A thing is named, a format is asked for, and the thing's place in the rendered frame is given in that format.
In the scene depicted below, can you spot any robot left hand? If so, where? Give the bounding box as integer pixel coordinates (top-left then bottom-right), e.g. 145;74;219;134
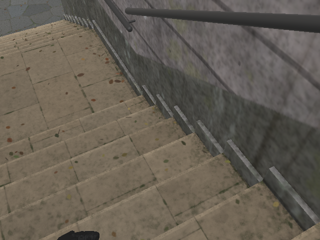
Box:
57;230;100;240

